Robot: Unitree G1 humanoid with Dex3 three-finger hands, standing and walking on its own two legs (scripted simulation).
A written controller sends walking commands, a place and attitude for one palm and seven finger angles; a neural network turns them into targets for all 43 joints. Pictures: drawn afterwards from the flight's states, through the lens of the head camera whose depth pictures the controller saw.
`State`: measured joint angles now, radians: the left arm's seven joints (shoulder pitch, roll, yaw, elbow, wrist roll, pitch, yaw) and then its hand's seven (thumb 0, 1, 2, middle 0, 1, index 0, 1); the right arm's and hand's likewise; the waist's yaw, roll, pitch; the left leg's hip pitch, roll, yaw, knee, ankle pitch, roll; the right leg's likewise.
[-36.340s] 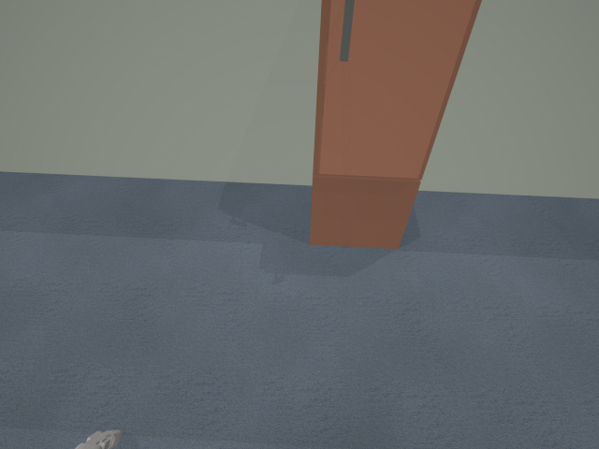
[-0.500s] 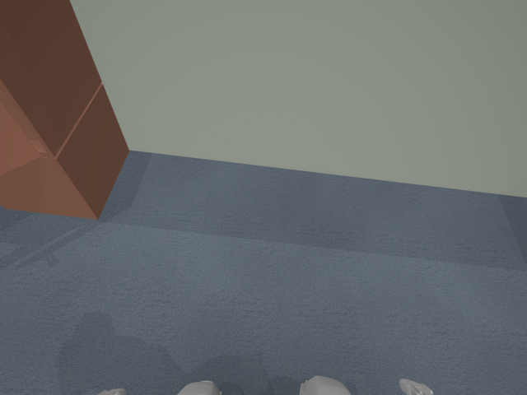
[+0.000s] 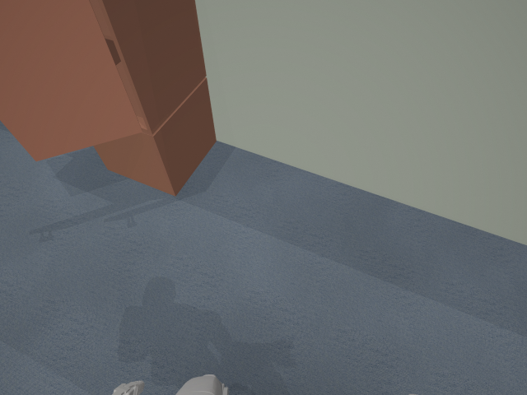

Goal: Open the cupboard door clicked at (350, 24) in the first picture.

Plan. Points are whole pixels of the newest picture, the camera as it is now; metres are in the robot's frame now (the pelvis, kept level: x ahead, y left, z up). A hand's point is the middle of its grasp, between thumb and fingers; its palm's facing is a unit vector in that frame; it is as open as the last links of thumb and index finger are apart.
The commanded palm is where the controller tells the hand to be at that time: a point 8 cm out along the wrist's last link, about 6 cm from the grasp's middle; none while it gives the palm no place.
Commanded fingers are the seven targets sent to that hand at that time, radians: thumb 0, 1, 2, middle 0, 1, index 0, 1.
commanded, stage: turn to face it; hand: left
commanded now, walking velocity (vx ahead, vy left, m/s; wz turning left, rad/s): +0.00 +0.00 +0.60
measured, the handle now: out of the picture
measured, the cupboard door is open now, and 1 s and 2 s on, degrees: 48 48 48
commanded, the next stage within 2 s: take the last steps up to it in 0.58 s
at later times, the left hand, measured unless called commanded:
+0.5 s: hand out of the picture +0.04 +0.20 -0.15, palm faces +0.29 -0.91 -0.28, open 7.4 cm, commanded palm none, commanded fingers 0.00 0.90 0.90 -0.20 -0.30 -0.20 -0.30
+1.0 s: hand out of the picture +0.01 +0.20 -0.16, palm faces +0.49 -0.84 -0.24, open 7.4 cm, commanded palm none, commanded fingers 0.00 0.90 0.90 -0.20 -0.30 -0.20 -0.30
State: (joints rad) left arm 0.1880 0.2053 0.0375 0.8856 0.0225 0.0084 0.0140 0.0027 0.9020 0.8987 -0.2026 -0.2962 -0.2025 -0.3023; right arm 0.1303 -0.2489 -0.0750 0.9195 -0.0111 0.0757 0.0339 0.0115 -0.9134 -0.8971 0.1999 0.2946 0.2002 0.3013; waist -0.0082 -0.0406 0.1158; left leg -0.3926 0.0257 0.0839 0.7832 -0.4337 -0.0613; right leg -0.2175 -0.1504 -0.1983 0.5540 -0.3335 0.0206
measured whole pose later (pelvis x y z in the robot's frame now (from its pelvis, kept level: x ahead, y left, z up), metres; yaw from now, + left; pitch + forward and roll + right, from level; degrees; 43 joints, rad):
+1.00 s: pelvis +0.05 +0.00 -0.01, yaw +26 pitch -1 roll +0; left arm 0.24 0.19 0.06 0.97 0.02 -0.03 -0.01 0.00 0.91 0.90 -0.20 -0.30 -0.20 -0.30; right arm 0.22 -0.22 -0.05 1.01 -0.02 0.05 0.02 0.01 -0.91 -0.90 0.20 0.30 0.20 0.30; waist 0.03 0.03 0.04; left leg -0.41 0.00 -0.01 0.95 -0.44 0.00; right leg -0.23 -0.08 -0.13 0.60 -0.34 0.01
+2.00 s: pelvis +0.29 +0.23 +0.01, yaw +27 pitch +0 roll -1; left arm 0.23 0.18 0.06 1.04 0.01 -0.06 0.01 -0.02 0.95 0.90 -0.20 -0.30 -0.20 -0.30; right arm 0.27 -0.15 -0.04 1.08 -0.02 -0.01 0.01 0.01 -0.91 -0.90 0.20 0.29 0.20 0.30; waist -0.01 -0.01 0.06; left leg -0.44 0.09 0.08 0.80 -0.33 -0.03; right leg -0.16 -0.03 -0.14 0.40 -0.24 -0.02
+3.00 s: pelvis +0.38 +0.25 +0.01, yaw +24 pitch +0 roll +0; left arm 0.20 0.18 0.01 1.09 0.00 0.00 0.02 0.00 0.93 0.90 -0.20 -0.30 -0.20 -0.30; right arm 0.23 -0.15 -0.02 1.12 -0.01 0.01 -0.03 0.01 -0.93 -0.90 0.20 0.29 0.20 0.30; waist 0.00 -0.01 0.03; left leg -0.19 0.04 0.07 0.44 -0.25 -0.01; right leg -0.14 0.00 -0.06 0.42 -0.27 -0.02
